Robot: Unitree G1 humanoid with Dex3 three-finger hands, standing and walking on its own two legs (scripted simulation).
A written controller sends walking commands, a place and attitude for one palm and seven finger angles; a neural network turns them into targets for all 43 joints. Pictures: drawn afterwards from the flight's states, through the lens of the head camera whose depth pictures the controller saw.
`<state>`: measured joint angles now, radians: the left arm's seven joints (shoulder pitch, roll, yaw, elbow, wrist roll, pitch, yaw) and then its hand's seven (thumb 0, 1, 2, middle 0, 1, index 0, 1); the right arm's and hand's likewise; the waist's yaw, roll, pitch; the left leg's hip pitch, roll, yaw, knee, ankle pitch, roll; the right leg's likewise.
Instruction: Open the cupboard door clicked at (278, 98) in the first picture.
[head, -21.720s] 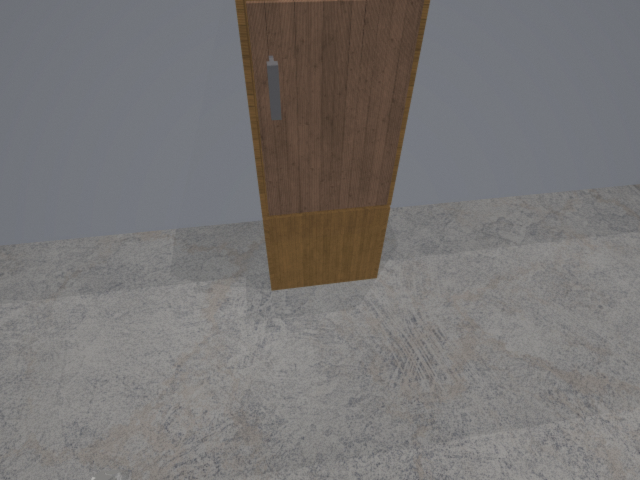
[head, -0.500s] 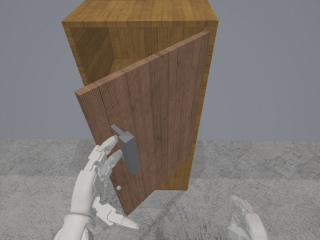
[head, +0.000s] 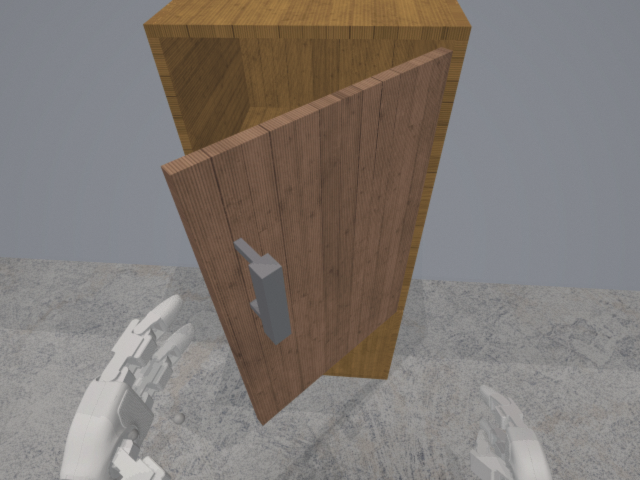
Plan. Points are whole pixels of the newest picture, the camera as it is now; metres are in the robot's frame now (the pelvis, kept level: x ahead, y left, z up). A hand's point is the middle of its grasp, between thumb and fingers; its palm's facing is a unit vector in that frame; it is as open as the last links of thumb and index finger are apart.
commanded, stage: draw the hand back to the body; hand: left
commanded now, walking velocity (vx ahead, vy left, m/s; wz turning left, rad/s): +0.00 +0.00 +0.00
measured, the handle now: (261, 291) +0.30 +0.10 +0.12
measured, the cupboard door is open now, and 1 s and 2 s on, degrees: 46 46 46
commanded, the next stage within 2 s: step back with the hand held close in 1.66 s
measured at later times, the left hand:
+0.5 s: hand (130, 400) +0.16 +0.19 +0.14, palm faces +0.00 -1.00 -0.06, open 16.3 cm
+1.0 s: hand (62, 334) +0.20 +0.25 +0.17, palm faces +0.34 -0.87 -0.37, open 12.5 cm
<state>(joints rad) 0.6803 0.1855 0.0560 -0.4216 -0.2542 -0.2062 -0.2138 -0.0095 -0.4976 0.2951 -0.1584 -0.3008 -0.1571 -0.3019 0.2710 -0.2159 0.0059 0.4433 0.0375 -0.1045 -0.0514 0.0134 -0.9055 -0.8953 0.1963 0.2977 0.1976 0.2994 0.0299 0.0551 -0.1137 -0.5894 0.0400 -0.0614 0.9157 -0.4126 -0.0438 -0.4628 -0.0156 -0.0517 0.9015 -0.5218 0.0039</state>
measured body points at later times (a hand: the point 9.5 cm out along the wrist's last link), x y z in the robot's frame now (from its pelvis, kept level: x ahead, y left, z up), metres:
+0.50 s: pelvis -0.01 +0.02 +0.01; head -0.03 +0.01 +0.46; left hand +0.16 +0.24 +0.14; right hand +0.17 -0.20 -0.05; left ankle +0.03 +0.15 -0.69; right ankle -0.03 -0.12 -0.69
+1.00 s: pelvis +0.02 +0.02 +0.04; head +0.00 +0.02 +0.49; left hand +0.18 +0.30 +0.20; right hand +0.20 -0.19 -0.03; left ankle +0.03 +0.15 -0.69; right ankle -0.03 -0.12 -0.69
